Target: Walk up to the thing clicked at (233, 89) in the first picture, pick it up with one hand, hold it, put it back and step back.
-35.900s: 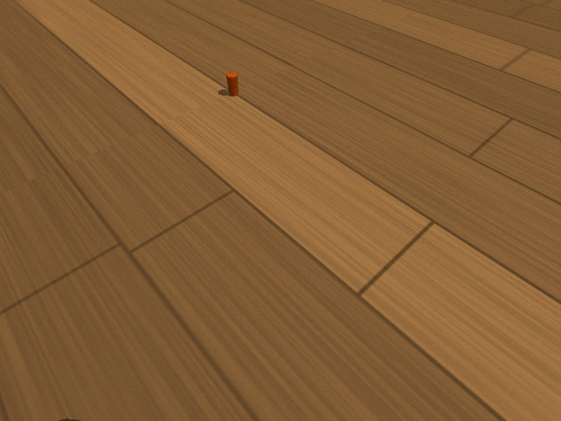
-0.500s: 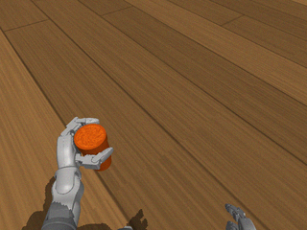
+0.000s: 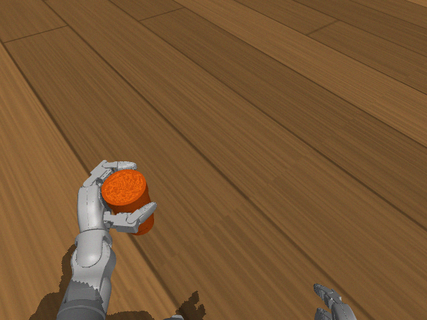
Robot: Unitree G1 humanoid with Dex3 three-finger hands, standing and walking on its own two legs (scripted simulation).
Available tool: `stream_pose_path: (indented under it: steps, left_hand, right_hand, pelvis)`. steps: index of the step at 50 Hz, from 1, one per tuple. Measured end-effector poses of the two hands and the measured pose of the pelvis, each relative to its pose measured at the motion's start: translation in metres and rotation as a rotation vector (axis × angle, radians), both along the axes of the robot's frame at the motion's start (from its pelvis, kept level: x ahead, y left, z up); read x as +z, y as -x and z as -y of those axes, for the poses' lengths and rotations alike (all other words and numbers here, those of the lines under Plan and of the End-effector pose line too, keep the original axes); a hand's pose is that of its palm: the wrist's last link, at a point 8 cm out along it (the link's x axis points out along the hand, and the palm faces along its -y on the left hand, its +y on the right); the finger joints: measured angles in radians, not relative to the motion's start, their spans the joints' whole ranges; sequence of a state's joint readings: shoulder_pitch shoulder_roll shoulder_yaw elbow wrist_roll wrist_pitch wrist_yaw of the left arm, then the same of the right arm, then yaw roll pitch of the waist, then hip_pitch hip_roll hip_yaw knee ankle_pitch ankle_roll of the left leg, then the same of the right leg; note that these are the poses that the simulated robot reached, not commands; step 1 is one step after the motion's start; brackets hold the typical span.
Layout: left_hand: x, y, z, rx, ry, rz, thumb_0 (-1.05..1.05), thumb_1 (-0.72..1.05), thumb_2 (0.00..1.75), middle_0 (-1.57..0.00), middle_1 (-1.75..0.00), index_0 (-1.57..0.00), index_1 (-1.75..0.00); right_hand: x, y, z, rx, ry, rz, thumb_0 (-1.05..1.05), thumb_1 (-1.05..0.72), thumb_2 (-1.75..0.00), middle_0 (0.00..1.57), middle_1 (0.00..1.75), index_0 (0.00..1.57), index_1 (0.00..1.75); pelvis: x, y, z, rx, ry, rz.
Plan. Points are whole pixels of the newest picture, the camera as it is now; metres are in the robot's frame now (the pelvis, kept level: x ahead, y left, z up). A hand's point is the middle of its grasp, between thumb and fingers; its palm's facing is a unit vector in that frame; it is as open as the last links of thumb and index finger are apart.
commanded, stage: hold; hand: left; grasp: from the side
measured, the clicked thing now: (133, 206) +0.33 +0.17 +0.02
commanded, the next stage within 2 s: crouch in 0.66 s
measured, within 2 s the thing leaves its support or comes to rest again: neither
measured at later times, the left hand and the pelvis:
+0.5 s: hand (127, 198) +0.33 +0.17 +0.05, palm faces +0.22 -0.98 +0.00, open 10.0 cm; pelvis +0.00 +0.00 +0.00, yaw +0 degrees
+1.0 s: hand (128, 206) +0.33 +0.18 +0.02, palm faces +0.23 -0.97 +0.02, open 10.0 cm; pelvis -0.01 +0.00 -0.01, yaw +0 degrees
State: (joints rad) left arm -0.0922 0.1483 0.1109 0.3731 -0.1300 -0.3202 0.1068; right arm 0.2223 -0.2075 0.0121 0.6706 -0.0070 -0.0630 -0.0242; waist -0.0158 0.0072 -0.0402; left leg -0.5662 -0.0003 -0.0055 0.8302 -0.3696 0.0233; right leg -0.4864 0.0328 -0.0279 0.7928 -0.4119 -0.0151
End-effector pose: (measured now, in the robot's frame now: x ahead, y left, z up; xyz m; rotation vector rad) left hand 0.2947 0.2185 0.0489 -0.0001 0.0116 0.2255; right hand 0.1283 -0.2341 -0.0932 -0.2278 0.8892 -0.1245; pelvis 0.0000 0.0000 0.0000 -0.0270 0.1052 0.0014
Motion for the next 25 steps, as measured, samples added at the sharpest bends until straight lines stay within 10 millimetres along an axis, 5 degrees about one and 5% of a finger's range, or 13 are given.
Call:
stream_pose_path:
  steps: [25]
  left_hand:
    - [0.0009, 0.0000, -0.0020, -0.002, 0.005, 0.002, 0.02, -0.30, 0.95, -0.74, -0.98, -0.70, -0.96]
  right_hand:
    - [0.0014, 0.0033, 0.0010, -0.008, 0.002, 0.004, 0.02, -0.93, -0.90, 0.20, 0.30, 0.20, 0.30]
  pelvis:
    - [0.0004, 0.0033, -0.0005, -0.001, -0.001, 0.006]
